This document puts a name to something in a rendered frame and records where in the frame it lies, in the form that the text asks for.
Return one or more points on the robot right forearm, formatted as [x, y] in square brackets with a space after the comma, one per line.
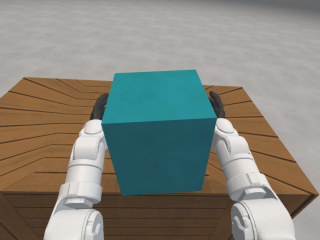
[244, 180]

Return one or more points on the left robot hand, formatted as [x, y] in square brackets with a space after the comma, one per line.
[99, 109]

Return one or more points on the right robot hand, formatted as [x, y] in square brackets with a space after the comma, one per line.
[217, 105]

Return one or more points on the carton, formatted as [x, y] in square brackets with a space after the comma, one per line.
[159, 128]

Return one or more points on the right robot upper arm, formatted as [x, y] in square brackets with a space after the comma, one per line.
[261, 219]

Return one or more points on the robot left forearm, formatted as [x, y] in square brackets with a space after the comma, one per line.
[83, 179]

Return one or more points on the left robot upper arm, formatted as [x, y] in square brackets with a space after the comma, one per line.
[76, 224]

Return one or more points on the pedestal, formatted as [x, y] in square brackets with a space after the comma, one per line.
[40, 120]

